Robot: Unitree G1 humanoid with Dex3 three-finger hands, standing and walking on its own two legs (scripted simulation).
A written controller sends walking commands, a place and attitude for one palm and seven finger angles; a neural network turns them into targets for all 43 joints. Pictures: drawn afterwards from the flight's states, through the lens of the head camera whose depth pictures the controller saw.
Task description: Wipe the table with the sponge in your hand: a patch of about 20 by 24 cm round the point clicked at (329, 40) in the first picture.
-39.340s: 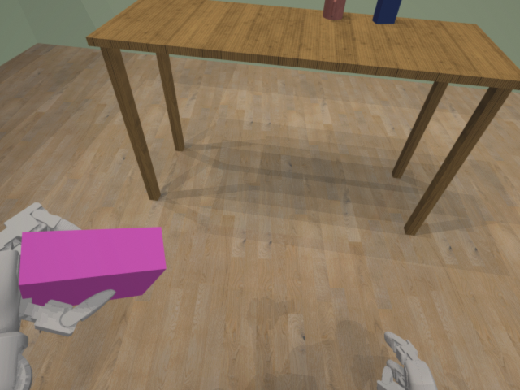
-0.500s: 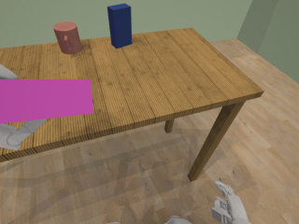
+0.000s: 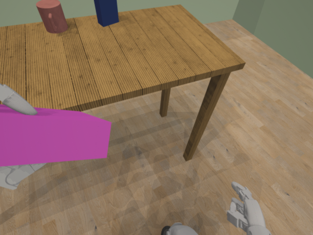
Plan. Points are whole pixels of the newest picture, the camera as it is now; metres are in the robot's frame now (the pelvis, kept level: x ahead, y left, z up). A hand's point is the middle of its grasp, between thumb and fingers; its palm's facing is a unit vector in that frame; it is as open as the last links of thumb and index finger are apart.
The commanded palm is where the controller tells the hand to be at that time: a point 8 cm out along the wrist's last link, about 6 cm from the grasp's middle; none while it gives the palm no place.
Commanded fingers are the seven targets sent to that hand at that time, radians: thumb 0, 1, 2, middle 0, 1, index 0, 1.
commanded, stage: stop stepping back and stand still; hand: left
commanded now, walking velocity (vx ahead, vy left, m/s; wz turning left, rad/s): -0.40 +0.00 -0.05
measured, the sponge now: (63, 130) +0.24 +0.15 +0.23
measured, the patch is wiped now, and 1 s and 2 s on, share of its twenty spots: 1.00 1.00 1.00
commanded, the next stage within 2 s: stand and wait in 1.64 s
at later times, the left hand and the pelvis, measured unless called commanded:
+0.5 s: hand out of the picture +0.08 +0.18 +0.30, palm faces +0.45 -0.82 -0.36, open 9.6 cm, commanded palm +0.03 +0.24 +0.29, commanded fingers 0.00 0.10 1.30 -1.20 -1.60 -1.20 -1.60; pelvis -0.15 -0.03 +0.01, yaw -3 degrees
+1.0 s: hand out of the picture +0.03 +0.18 +0.29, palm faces +0.55 -0.77 -0.32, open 9.6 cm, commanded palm -0.05 +0.22 +0.29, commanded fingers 0.00 0.10 1.30 -1.20 -1.60 -1.20 -1.60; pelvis -0.20 -0.06 +0.00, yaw +2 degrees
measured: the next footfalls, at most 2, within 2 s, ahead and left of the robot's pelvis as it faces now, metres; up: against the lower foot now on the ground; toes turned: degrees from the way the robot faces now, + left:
left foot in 0.02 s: +0.02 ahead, +0.16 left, +0.00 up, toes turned +5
right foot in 0.20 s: +0.03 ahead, -0.11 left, +0.00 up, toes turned +1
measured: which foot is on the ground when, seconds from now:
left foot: up 0.00-0.00, down 0.02-0.20, up 0.22-0.38, down 0.40-0.58, up 0.60-0.80, down 0.82-1.00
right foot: down 0.00-0.02, up 0.04-0.18, down 0.20-0.40, up 0.42-0.58, down 0.60-1.00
